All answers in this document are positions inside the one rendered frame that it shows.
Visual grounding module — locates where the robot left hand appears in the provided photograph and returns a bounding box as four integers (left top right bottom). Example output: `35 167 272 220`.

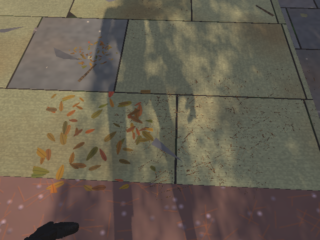
24 221 79 240

